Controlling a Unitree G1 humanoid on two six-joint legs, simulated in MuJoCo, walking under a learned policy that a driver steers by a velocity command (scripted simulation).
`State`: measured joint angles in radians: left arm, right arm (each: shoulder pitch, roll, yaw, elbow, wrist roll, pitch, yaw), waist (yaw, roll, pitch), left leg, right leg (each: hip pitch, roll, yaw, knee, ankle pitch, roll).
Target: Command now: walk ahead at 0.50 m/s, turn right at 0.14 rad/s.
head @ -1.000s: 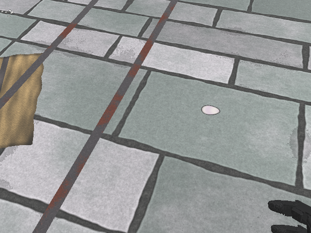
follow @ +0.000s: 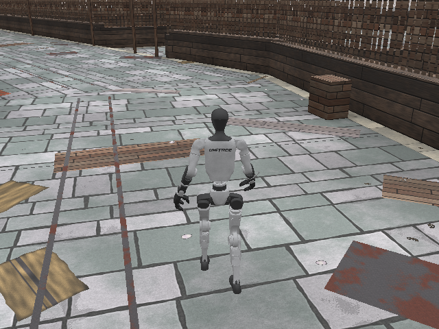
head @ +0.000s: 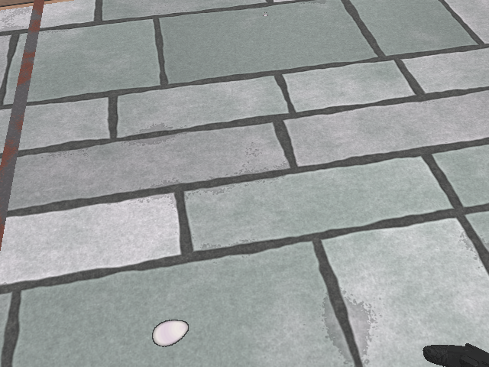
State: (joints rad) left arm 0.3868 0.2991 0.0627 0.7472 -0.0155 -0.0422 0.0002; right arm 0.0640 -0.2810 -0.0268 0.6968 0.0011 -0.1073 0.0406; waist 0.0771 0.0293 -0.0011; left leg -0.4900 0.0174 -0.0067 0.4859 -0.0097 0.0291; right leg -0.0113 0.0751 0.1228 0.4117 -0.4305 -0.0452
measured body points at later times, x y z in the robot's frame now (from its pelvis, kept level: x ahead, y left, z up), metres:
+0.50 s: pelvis +0.26 +0.00 +0.00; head +0.29 +0.00 +0.45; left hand +0.48 +0.26 -0.05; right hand +0.30 -0.29 -0.12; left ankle +0.13 +0.11 -0.72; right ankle +0.39 -0.11 -0.73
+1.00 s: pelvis +0.34 +0.02 +0.00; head +0.35 +0.06 +0.45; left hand +0.35 +0.35 -0.11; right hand +0.59 -0.17 -0.07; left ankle +0.33 +0.12 -0.73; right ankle +0.38 -0.11 -0.68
